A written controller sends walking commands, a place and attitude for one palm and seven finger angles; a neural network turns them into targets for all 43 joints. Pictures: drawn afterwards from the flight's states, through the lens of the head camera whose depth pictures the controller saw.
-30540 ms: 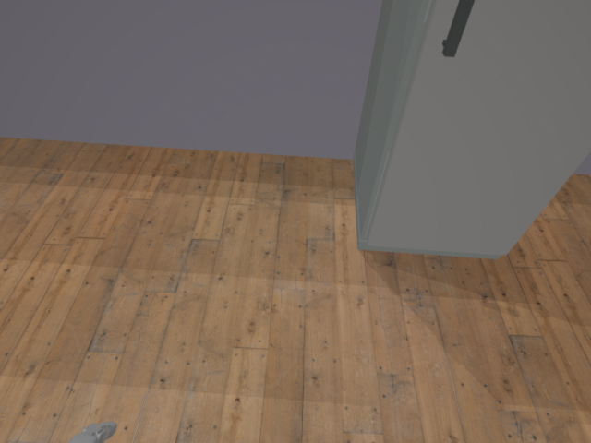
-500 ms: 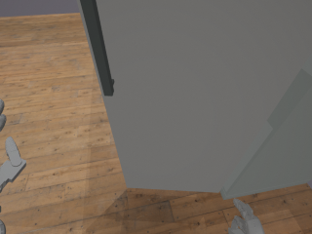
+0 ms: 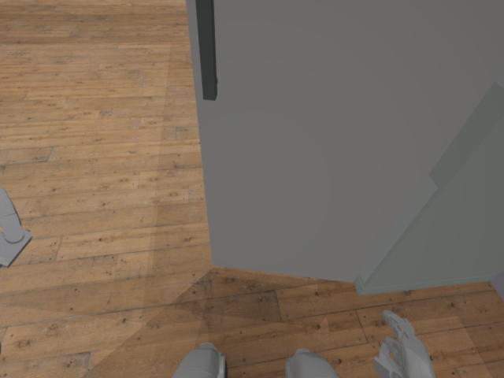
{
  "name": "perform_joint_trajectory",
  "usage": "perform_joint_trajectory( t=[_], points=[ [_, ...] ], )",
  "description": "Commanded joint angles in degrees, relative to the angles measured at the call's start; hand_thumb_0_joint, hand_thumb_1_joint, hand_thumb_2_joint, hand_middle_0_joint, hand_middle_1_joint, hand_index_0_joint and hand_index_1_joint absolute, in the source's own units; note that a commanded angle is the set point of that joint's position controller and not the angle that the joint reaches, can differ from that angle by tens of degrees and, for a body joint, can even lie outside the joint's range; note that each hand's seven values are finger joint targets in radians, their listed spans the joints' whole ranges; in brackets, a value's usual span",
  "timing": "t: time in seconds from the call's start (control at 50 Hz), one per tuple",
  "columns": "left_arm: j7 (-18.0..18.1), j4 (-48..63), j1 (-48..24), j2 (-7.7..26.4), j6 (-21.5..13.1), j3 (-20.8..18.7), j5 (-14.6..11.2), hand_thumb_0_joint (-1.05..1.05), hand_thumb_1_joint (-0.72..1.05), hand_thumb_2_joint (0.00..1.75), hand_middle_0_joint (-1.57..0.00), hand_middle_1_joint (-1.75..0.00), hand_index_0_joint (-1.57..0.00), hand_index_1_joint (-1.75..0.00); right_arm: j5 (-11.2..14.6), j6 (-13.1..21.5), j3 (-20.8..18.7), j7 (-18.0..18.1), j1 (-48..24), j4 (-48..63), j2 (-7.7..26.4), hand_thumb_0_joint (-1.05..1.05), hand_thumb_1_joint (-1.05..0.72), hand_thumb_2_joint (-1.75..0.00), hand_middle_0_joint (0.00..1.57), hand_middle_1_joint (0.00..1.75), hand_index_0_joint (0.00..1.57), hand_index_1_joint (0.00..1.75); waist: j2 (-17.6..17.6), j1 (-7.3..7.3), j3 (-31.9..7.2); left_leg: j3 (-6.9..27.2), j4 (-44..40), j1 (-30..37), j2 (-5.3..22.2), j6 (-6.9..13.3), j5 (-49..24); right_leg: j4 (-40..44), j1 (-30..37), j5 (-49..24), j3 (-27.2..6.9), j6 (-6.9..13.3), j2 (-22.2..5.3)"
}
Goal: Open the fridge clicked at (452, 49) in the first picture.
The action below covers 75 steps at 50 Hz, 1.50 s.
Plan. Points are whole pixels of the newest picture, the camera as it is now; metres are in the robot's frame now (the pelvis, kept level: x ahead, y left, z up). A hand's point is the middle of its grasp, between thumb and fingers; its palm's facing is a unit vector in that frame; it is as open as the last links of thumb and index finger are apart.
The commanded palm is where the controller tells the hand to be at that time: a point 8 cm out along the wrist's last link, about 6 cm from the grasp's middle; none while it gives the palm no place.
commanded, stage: step back with the hand held close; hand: left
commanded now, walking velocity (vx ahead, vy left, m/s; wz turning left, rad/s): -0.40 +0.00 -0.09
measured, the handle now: (209, 24) +0.59 +0.12 +0.27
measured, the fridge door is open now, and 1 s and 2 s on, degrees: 76 76 76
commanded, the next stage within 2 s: stop stepping back and stand still in 0.04 s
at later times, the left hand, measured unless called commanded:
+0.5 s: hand out of the picture +0.08 +0.29 +0.20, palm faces +0.44 -0.81 -0.38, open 7.4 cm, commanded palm +0.02 +0.32 +0.21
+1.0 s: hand out of the picture +0.09 +0.27 +0.13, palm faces +0.27 -0.85 -0.46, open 7.4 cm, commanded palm none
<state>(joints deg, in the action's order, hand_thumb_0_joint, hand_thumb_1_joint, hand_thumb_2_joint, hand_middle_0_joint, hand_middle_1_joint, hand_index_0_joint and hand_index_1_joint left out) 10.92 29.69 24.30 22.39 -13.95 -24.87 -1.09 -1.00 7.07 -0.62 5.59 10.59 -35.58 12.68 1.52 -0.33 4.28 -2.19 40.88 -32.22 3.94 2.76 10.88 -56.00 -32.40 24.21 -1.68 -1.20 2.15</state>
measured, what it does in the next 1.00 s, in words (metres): walks backwards: right foot, then left foot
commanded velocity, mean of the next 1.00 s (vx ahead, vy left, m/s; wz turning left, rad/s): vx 0.11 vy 0.00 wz -0.02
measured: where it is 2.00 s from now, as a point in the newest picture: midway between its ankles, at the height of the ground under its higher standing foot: outside the picture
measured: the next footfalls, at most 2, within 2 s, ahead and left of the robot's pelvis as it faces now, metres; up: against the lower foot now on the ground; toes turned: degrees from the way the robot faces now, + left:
right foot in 0.16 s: -0.06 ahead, -0.13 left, +0.00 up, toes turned +2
left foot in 0.38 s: -0.05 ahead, +0.13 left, +0.00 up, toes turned +2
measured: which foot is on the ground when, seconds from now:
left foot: down 0.00-0.16, up 0.18-0.36, down 0.38-0.64, up 0.66-0.92, down 0.94-1.00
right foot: up 0.00-0.14, down 0.16-0.38, up 0.40-0.62, down 0.64-1.00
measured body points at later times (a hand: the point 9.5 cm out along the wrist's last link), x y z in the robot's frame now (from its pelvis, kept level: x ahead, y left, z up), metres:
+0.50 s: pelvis -0.14 +0.02 +0.03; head -0.15 +0.05 +0.48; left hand +0.05 +0.33 +0.22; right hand +0.02 -0.22 -0.03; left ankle -0.09 +0.13 -0.70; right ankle -0.13 -0.10 -0.68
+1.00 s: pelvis -0.15 +0.04 +0.02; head -0.16 +0.03 +0.47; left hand +0.07 +0.32 +0.16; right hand -0.05 -0.25 -0.08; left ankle -0.09 +0.15 -0.70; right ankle -0.17 -0.07 -0.69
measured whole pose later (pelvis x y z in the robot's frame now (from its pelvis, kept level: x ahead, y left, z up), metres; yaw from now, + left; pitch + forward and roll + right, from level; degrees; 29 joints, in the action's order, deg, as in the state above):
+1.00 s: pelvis -0.15 +0.04 +0.02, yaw -4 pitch -1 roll +0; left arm 5.8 11.4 22.7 21.5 -9.2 -17.2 0.9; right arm -0.6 5.4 -2.8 1.7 15.7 -41.2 16.4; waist 0.6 -1.0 -1.5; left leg -4.1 35.4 -20.9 2.6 0.4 12.7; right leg -43.6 -18.7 25.9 2.7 0.5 -0.3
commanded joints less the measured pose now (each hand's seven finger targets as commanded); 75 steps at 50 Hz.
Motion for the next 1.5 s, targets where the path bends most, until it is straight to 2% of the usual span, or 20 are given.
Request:
perform_joint_trajectory(
  t=[0.0,0.1,0.14,0.22,0.3,0.36,0.4,0.54,0.58,0.62,0.64,0.84,0.9,0.92,0.98,1.06,1.1,1.12,1.24,1.48],
  points=[
    [0.1,11.9,1.4,9.9,-4.0,-7.4,-2.7,0.00,0.90,0.90,-0.20,-0.30,-0.20,-0.30,0.6,5.4,-4.3,-1.3,-6.3,7.4,7.0,0.00,-0.90,-0.90,0.20,0.30,0.20,0.30,12.5,1.58,-13.7,9.9,-25.7,2.1,14.5,3.0,19.6,-20.9,10.0,6.8,1.6,-0.2,3.7],
    [0.2,13.8,-0.5,11.2,-2.0,-6.4,-3.9,0.00,0.90,0.90,-0.20,-0.30,-0.20,-0.30,1.0,4.1,-2.4,-2.0,-6.8,7.8,4.9,0.00,-0.90,-0.90,0.20,0.30,0.20,0.30,11.3,0.98,-10.2,1.5,-22.5,1.9,10.5,-5.7,24.1,21.0,19.4,17.0,2.7,5.6,0.1],
    [0.5,16.4,-5.2,15.6,-3.3,-7.5,-1.6,0.00,0.90,0.90,-0.20,-0.30,-0.20,-0.30,0.6,3.7,-2.7,-2.3,-5.0,6.4,3.9,0.00,-0.90,-0.90,0.20,0.30,0.20,0.30,-14.1,1.60,-3.3,-1.0,21.5,9.2,-4.0,-8.7,16.8,53.4,-8.2,14.2,-40.3,15.1,-26.6],
    [-0.6,9.5,-5.9,11.7,0.0,-5.0,-1.8,0.00,0.90,0.90,-0.20,-0.30,-0.20,-0.30,1.7,3.3,-1.0,-1.1,-4.6,6.9,4.7,0.00,-0.90,-0.90,0.20,0.30,0.20,0.30,-16.1,-0.25,-3.7,3.4,21.0,5.2,-2.4,-5.2,11.5,38.6,8.2,-20.6,-16.5,8.8,-15.7],
    [0.0,5.1,-7.8,7.9,-0.8,-2.5,-0.2,0.00,0.90,0.90,-0.20,-0.30,-0.20,-0.30,1.1,3.6,-0.8,-0.2,-3.0,6.0,6.0,0.00,-0.90,-0.90,0.20,0.30,0.20,0.30,1.4,-0.58,-8.3,0.2,-16.0,21.4,-1.5,-2.2,5.5,30.9,14.2,-14.1,-7.4,4.5,-9.1],
    [-0.4,4.5,-2.4,8.5,-0.6,-3.0,-1.0,0.00,0.90,0.90,-0.20,-0.30,-0.20,-0.30,2.3,3.7,-2.3,-0.4,-3.4,9.6,8.9,0.00,-0.90,-0.90,0.20,0.30,0.20,0.30,5.4,1.35,-9.6,13.8,-24.9,24.4,11.9,1.4,2.0,21.3,10.2,-5.2,-0.2,0.0,-1.5],
    [-0.6,10.7,-1.8,10.0,-1.2,-4.2,-1.0,0.00,0.90,0.90,-0.20,-0.30,-0.20,-0.30,0.7,3.5,-1.2,-0.2,-4.8,8.5,6.6,0.00,-0.90,-0.90,0.20,0.30,0.20,0.30,16.2,-0.51,-7.4,18.8,-34.4,17.4,13.0,1.5,25.0,9.9,8.7,1.0,1.3,-0.1,-1.0],
    [0.3,10.8,4.1,11.1,0.6,-4.7,-0.5,0.00,0.90,0.90,-0.20,-0.30,-0.20,-0.30,0.7,2.6,-1.5,-0.6,-4.3,9.4,7.0,0.00,-0.90,-0.90,0.20,0.30,0.20,0.30,13.3,-0.51,-6.2,6.9,-30.2,10.4,8.9,0.8,30.5,24.6,21.7,1.5,9.8,2.3,0.9],
    [0.8,9.1,4.4,12.3,1.0,-6.1,-0.3,0.00,0.90,0.90,-0.20,-0.30,-0.20,-0.30,0.2,0.9,-1.8,-0.2,-3.8,9.4,6.4,0.00,-0.90,-0.90,0.20,0.30,0.20,0.30,6.5,-0.45,-7.6,3.8,-16.2,3.5,5.4,0.0,29.2,32.9,30.0,3.2,3.1,5.9,-3.3],
    [1.0,9.7,1.1,15.3,0.5,-8.6,-0.8,0.00,0.90,0.90,-0.20,-0.30,-0.20,-0.30,-0.1,0.1,-2.2,-0.5,-3.3,8.9,5.7,0.00,-0.90,-0.90,0.20,0.30,0.20,0.30,-11.8,0.19,-5.6,-2.7,11.0,-6.7,-2.2,-2.9,16.7,46.3,28.1,12.8,-26.8,15.4,-21.5],
    [1.2,11.2,-2.2,14.7,-0.9,-8.5,-1.2,0.00,0.90,0.90,-0.20,-0.30,-0.20,-0.30,0.2,0.8,-2.5,-1.0,-3.5,8.3,6.3,0.00,-0.90,-0.90,0.20,0.30,0.20,0.30,-11.3,0.04,-6.7,-0.1,18.6,-8.1,-1.7,-3.7,16.2,46.6,28.6,8.8,-28.5,16.4,-23.1],
    [0.4,5.4,-0.5,10.3,-1.7,-3.8,-1.3,0.00,0.90,0.90,-0.20,-0.30,-0.20,-0.30,0.9,2.3,-2.2,0.3,-3.0,6.5,6.3,0.00,-0.90,-0.90,0.20,0.30,0.20,0.30,-6.1,-0.26,-3.6,-4.6,-7.3,16.9,-1.4,-2.3,7.1,40.9,13.7,5.8,-6.2,8.7,-14.3],
    [0.1,9.0,0.5,11.1,-2.0,-5.3,-1.4,0.00,0.90,0.90,-0.20,-0.30,-0.20,-0.30,0.9,3.1,-2.9,0.4,-3.0,7.7,8.3,0.00,-0.90,-0.90,0.20,0.30,0.20,0.30,2.9,0.10,-4.2,6.3,-18.5,21.2,5.1,1.4,7.6,29.4,12.7,-0.6,-2.5,3.9,-7.3],
    [-8.5,-36.1,0.3,-3.0,7.9,19.5,4.7,0.00,0.90,0.90,-0.20,-0.30,-0.20,-0.30,-0.1,3.3,-5.3,-6.2,-0.1,-4.6,17.3,0.00,-0.90,-0.90,0.20,0.30,0.20,0.30,8.1,-3.55,-2.5,13.3,-11.6,17.8,12.0,4.4,-12.5,11.7,2.4,-8.7,5.9,1.0,-6.9],
    [-10.6,-40.6,-5.0,-5.7,15.3,19.6,3.0,0.00,0.90,0.90,-0.20,-0.30,-0.20,-0.30,-1.9,-4.0,-3.1,-5.7,2.2,-0.7,11.4,0.00,-0.90,-0.90,0.20,0.30,0.20,0.30,3.7,-2.26,-4.9,20.7,-21.9,8.0,15.0,9.3,-0.9,-3.4,5.3,10.7,-0.2,0.5,-3.1],
    [-10.5,-56.7,-6.6,-0.7,13.7,21.0,2.5,0.00,0.90,0.90,-0.20,-0.30,-0.20,-0.30,-0.7,-5.8,-1.8,-5.5,-2.1,-2.6,10.8,0.00,-0.90,-0.90,0.20,0.30,0.20,0.30,-7.6,2.26,-9.3,5.4,-10.0,9.3,3.8,1.2,-7.1,28.0,22.5,-13.0,-1.9,1.4,-5.7],
    [-10.2,-64.0,-10.8,3.1,13.7,22.2,2.4,0.00,0.90,0.90,-0.20,-0.30,-0.20,-0.30,-0.1,-7.4,-1.3,-5.9,0.4,-5.7,6.9,0.00,-0.90,-0.90,0.20,0.30,0.20,0.30,-9.4,-1.46,-5.4,0.0,-6.0,10.5,-2.9,-2.9,11.2,38.0,15.7,-12.2,-15.7,7.2,-18.0],
    [-10.0,-66.6,-13.8,3.1,13.8,22.5,2.5,0.00,0.90,0.90,-0.20,-0.30,-0.20,-0.30,-0.6,-8.4,-1.5,-5.6,-0.3,-7.8,6.6,0.00,-0.90,-0.90,0.20,0.30,0.20,0.30,-11.1,-1.76,-2.1,0.7,-5.0,13.6,-2.7,-3.1,10.2,40.5,10.5,-6.6,-16.1,7.8,-15.8],
    [-9.3,-79.7,-11.6,-3.1,13.4,22.9,2.1,0.00,0.90,0.90,-0.20,-0.30,-0.20,-0.30,-0.4,-7.5,-1.3,-4.6,0.5,-16.3,6.0,0.00,-0.90,-0.90,0.20,0.30,0.20,0.30,5.1,-0.28,-9.0,4.0,-15.5,21.9,2.2,-1.8,-5.7,34.5,21.4,-18.6,-5.2,3.9,-7.2],
    [-9.1,-91.3,-10.5,-4.3,13.7,24.6,1.9,0.00,0.90,0.90,-0.20,-0.30,-0.20,-0.30,0.2,-7.5,-0.9,-4.0,2.9,-25.4,4.5,0.00,-0.90,-0.90,0.20,0.30,0.20,0.30,-1.0,-0.26,-4.5,3.7,-21.4,24.3,3.5,-1.3,-6.8,37.7,22.2,-18.1,-2.8,2.8,-7.3]
  ],
)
